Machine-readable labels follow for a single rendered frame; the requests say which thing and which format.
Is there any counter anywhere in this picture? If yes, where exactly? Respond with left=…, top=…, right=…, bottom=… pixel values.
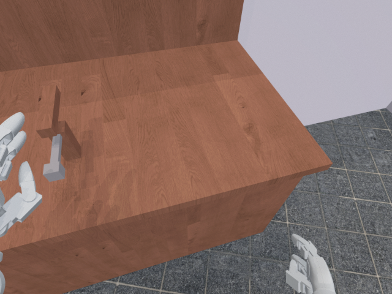
left=0, top=0, right=333, bottom=294

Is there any tap lever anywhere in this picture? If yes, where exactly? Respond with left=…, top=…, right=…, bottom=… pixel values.
left=43, top=134, right=65, bottom=182

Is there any left robot hand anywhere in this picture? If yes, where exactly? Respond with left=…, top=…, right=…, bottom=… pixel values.
left=0, top=112, right=42, bottom=237

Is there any right robot hand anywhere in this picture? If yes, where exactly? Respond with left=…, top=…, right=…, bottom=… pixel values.
left=286, top=234, right=335, bottom=294

